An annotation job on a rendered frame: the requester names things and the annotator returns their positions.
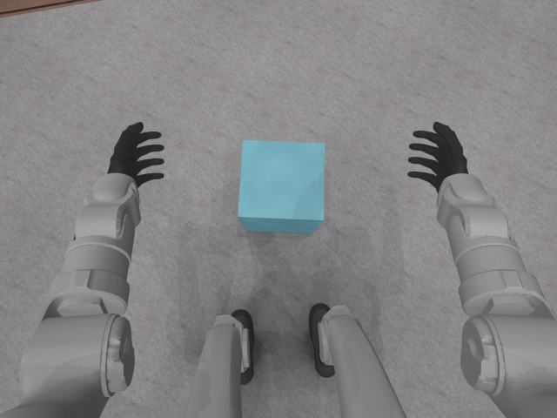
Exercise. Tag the robot right thigh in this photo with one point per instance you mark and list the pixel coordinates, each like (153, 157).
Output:
(363, 386)

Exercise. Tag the carton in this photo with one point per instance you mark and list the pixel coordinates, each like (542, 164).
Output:
(281, 186)

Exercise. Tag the robot right hand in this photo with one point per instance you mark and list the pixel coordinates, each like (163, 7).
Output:
(449, 154)

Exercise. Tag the robot left forearm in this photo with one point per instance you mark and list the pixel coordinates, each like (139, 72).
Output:
(93, 279)

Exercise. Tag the robot left hand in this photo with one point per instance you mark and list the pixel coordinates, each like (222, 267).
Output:
(126, 154)

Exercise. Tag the robot right foot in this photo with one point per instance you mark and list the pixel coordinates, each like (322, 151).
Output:
(316, 315)

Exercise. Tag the robot right forearm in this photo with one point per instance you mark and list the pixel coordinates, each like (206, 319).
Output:
(492, 274)

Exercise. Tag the right robot upper arm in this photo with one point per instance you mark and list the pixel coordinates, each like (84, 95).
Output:
(513, 359)

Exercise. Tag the left robot upper arm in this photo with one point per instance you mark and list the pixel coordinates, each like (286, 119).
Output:
(74, 365)

